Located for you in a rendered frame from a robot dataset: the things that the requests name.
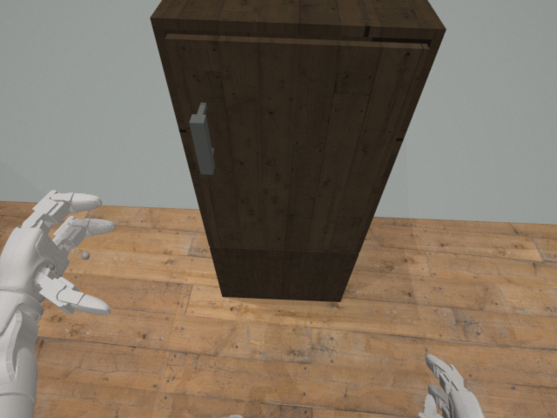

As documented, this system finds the cupboard door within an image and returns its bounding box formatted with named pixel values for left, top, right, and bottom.
left=164, top=34, right=430, bottom=253

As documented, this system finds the left robot hand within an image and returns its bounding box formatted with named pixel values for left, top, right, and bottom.
left=0, top=190, right=116, bottom=315

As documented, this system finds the right robot hand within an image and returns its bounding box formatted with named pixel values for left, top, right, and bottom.
left=419, top=354, right=485, bottom=418

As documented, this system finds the handle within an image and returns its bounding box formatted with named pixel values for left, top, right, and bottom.
left=189, top=103, right=215, bottom=175

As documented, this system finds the left robot forearm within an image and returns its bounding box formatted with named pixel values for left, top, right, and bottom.
left=0, top=290, right=44, bottom=418

